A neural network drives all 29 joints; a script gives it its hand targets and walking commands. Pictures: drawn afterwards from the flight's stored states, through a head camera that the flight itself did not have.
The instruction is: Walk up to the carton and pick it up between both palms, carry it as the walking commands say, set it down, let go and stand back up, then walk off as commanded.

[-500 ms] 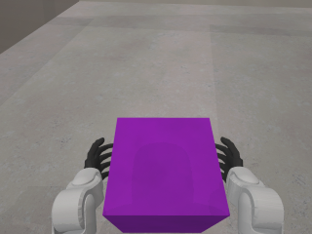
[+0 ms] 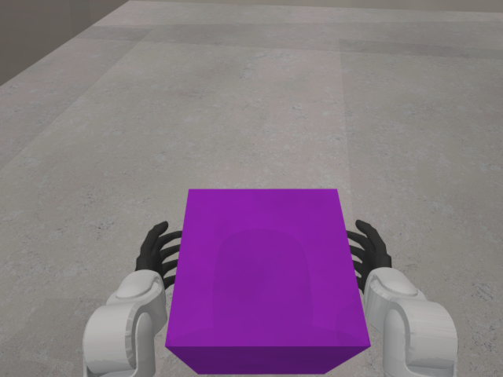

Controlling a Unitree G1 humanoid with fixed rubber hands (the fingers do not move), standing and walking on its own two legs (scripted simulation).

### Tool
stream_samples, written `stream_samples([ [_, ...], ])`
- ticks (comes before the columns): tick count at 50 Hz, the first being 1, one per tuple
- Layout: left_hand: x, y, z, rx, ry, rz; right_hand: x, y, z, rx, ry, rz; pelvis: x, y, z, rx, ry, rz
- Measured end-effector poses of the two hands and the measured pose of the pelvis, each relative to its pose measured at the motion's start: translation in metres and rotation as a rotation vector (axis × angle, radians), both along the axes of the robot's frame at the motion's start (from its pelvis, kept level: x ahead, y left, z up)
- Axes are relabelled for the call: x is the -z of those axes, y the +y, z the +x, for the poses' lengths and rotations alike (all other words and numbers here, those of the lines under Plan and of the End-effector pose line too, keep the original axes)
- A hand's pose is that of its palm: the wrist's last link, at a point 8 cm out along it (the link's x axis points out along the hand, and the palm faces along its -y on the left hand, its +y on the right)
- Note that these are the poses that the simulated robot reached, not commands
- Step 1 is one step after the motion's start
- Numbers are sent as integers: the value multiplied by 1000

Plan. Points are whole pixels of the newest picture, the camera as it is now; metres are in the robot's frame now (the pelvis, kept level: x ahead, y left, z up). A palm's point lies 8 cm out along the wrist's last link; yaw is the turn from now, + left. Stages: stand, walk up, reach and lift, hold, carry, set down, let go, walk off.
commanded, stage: carry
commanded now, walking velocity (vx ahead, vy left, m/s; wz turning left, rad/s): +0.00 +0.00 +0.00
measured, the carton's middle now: (261, 289) +0.24 +0.00 +0.03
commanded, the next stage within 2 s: hold in 0.32 s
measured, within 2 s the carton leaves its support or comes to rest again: neither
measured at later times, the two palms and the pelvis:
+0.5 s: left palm (171, 293) +0.25 +0.14 +0.01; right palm (364, 296) +0.23 -0.16 +0.02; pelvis -0.01 +0.01 +0.01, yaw -6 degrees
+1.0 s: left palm (157, 259) +0.28 +0.16 +0.06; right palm (355, 280) +0.24 -0.14 +0.06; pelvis -0.03 +0.06 +0.01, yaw -11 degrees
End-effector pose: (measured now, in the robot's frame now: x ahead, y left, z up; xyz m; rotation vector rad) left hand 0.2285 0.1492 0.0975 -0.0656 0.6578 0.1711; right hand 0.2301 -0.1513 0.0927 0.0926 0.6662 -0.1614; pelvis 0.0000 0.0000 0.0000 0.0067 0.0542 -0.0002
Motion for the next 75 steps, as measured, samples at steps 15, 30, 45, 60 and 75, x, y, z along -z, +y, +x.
stream_samples([
  [15,0,2,1,-2,0,-2,0,2,2,-2,0,-3,0,1,1,-1,-2,0],
  [30,79,-3,21,129,55,35,63,-1,-1,-1,38,-120,-9,15,-11,126,-108,-4],
  [45,46,24,41,128,9,50,38,27,13,41,-8,-87,-5,51,-30,158,-210,-18],
  [60,34,-11,58,190,18,100,36,-5,14,64,6,-98,-8,40,-32,216,-200,-9],
  [75,66,18,47,78,72,70,58,20,42,-66,53,-122,-9,20,-18,166,-137,-9],
])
